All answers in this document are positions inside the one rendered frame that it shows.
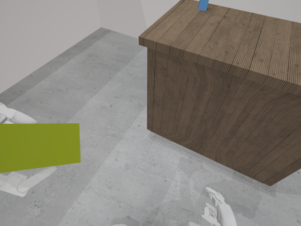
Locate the sponge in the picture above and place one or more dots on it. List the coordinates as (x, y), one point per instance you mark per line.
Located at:
(38, 145)

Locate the robot right hand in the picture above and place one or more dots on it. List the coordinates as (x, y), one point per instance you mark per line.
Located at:
(222, 216)

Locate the robot left hand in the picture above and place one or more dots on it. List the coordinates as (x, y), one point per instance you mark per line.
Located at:
(16, 183)

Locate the table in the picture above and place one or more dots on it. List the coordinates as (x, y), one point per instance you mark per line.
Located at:
(226, 84)

